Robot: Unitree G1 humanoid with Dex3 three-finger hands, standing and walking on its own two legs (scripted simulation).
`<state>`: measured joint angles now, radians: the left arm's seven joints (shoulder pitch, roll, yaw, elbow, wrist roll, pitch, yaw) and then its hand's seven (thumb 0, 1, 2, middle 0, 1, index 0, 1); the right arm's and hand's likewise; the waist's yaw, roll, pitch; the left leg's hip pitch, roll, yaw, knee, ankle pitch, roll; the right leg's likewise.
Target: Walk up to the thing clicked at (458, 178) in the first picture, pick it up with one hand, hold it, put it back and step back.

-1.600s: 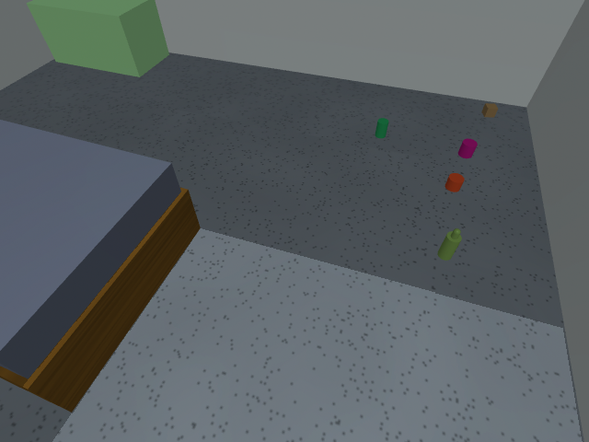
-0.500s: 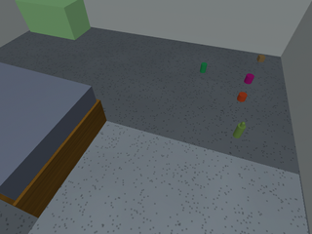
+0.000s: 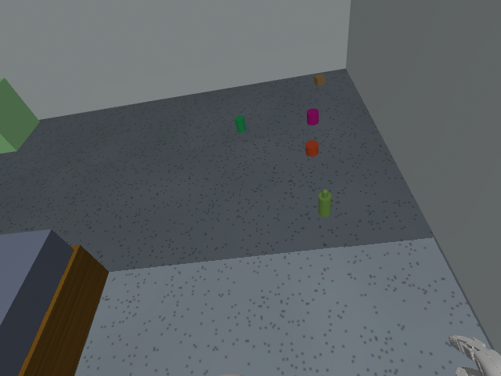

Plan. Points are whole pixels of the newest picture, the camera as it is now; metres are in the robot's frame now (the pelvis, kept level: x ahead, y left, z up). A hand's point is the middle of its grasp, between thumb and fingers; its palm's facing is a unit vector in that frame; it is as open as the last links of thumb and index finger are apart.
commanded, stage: walk up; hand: left
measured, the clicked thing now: (311, 148) +1.42 -0.18 -0.73
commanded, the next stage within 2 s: none
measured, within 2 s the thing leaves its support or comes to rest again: neither
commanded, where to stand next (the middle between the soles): +1.23 +0.25 m, yaw -97 degrees
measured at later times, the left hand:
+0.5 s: hand (144, 223) +0.50 +0.34 -0.12, palm faces -0.42 -0.80 -0.43, open 7.4 cm
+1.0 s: hand (182, 143) +0.80 +0.29 -0.11, palm faces -0.59 -0.61 -0.53, open 7.4 cm
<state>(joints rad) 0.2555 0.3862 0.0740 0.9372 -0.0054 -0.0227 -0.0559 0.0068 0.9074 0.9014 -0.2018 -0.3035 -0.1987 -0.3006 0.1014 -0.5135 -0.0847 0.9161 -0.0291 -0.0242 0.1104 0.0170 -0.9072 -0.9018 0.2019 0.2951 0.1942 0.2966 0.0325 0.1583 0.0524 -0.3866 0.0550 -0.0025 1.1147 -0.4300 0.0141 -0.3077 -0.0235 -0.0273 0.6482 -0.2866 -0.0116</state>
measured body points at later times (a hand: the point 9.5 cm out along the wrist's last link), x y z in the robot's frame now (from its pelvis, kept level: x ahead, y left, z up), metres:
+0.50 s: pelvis +0.28 +0.10 +0.02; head +0.31 +0.11 +0.47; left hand +0.52 +0.38 -0.09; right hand +0.19 -0.23 -0.07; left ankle +0.33 +0.19 -0.72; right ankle +0.23 -0.02 -0.65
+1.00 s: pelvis +0.57 +0.12 -0.01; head +0.56 +0.06 +0.44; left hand +0.83 +0.32 -0.08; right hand +0.47 -0.21 -0.12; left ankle +0.78 +0.21 -0.67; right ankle +0.48 -0.03 -0.72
